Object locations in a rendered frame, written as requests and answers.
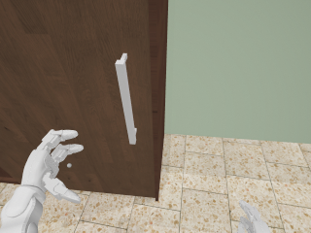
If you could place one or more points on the handle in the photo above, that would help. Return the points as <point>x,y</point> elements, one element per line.
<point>125,98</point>

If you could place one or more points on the wardrobe door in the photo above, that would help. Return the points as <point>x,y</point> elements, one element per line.
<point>4,173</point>
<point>58,72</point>

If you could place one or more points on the robot left forearm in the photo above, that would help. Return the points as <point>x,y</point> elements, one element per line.
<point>22,212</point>

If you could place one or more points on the robot right hand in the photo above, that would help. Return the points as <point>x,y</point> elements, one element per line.
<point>255,224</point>

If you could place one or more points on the robot left hand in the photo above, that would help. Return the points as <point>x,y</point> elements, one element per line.
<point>40,161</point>

